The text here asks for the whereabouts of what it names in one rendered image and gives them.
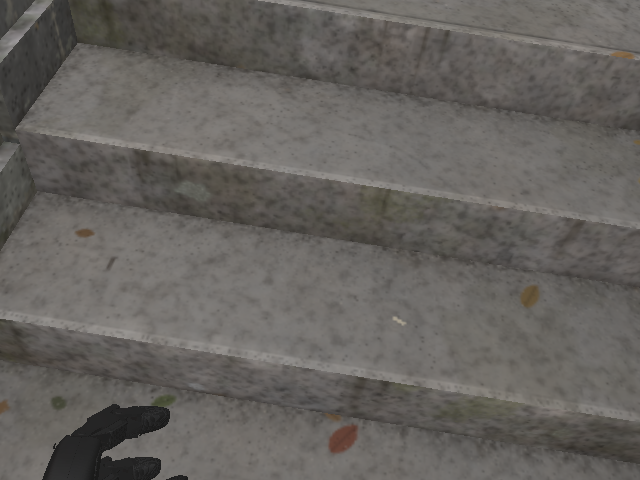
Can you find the left robot hand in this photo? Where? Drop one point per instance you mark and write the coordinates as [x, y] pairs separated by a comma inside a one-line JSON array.
[[78, 457]]

